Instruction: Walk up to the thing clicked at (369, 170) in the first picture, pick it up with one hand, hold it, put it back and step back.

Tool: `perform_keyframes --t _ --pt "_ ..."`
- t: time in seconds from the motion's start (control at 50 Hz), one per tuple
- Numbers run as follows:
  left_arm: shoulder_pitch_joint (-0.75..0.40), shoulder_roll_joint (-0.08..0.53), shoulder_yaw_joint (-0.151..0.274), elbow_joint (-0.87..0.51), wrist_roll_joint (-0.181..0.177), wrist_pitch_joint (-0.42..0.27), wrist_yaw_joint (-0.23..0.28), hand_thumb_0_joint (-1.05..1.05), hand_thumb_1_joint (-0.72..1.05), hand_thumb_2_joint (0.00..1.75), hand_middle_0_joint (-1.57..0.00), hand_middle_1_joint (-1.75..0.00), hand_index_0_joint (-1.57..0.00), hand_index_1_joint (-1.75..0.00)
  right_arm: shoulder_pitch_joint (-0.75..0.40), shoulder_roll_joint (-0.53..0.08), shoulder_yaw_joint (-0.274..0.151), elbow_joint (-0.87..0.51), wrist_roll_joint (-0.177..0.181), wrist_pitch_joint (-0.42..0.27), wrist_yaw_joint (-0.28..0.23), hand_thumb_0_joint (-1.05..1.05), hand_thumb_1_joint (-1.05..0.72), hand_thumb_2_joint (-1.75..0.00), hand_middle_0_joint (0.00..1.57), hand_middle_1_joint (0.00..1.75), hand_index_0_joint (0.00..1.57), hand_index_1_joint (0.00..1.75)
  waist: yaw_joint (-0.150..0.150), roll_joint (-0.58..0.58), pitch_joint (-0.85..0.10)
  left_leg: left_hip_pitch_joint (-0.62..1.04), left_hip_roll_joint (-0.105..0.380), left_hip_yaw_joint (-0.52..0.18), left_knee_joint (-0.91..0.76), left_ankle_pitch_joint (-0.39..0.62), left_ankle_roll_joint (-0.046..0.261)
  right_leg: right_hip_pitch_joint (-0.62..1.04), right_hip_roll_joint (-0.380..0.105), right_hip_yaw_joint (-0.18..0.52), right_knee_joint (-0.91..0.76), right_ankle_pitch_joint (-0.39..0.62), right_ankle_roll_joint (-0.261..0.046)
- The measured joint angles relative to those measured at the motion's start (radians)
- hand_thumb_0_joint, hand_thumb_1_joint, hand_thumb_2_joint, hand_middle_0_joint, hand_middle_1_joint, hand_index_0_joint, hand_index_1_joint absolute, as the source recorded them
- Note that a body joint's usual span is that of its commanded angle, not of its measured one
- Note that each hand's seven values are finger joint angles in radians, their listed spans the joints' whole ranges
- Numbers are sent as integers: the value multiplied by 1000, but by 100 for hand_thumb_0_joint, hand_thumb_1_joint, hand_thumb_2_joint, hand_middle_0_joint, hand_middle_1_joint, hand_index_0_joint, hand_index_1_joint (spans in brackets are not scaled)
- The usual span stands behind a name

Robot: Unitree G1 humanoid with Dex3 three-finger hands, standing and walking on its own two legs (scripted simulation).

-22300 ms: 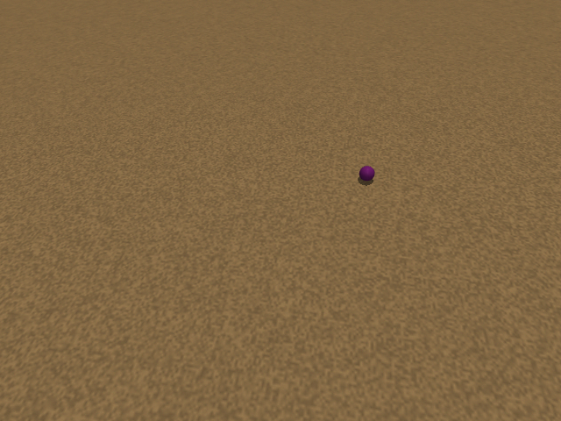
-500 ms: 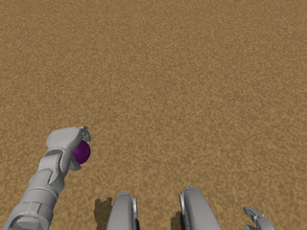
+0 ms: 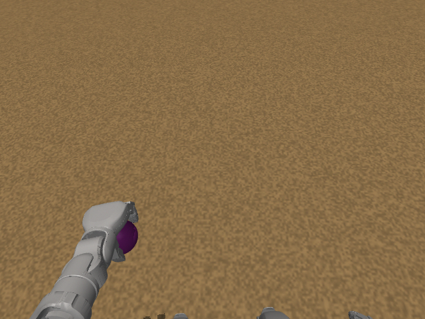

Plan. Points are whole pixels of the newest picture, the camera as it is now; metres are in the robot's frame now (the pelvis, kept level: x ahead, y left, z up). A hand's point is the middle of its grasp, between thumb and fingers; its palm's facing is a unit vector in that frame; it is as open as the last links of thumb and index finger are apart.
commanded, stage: lift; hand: left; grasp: from above
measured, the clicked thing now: (120, 236) +0.34 +0.23 -0.11
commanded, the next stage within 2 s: hold in 0.04 s
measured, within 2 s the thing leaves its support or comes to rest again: neither
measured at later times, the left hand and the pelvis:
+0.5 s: hand (108, 222) +0.34 +0.23 -0.03, palm faces -0.45 -0.06 -0.89, open 9.9 cm; pelvis +0.03 +0.00 +0.03, yaw -1 degrees
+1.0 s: hand (107, 227) +0.31 +0.21 +0.00, palm faces -0.45 -0.05 -0.89, open 10.0 cm; pelvis +0.02 +0.00 +0.04, yaw -1 degrees
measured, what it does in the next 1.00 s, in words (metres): stands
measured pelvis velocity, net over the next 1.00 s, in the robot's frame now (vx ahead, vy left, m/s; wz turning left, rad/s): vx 0.02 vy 0.00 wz -0.01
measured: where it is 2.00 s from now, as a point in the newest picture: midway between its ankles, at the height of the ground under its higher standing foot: outside the picture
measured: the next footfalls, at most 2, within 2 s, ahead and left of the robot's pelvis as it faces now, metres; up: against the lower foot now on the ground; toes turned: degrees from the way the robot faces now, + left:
none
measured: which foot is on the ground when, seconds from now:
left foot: down 0.00-1.00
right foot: down 0.00-1.00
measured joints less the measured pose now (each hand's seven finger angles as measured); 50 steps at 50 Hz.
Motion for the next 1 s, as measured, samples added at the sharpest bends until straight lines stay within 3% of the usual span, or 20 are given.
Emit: perform_keyframes --t 0.24,0.64,1.0 --pt "29 -5 -18 -32 2 1 -30 -1 -2 48 -65 -73 -70 -68 -8 3 -4 -7 4 15 8 0 -90 -89 20 30 20 30 17 3 13 149 -6 16 -139 36 5 143 -7 9 -135 37 4" --pt "71 5 -34 -136 7 -3 -124 0 -2 49 -63 -74 -69 -69 -27 -8 -8 -42 15 48 12 0 -90 -89 20 30 20 30 41 6 31 292 -10 30 -264 74 4 276 -12 18 -243 69 3" --pt "103 0 -46 -186 -2 1 -155 0 -2 53 -61 -76 -66 -72 -47 -9 3 -55 21 62 8 1 -90 -89 20 30 20 30 55 16 53 372 -9 32 -340 121 -2 346 -10 20 -301 107 -4"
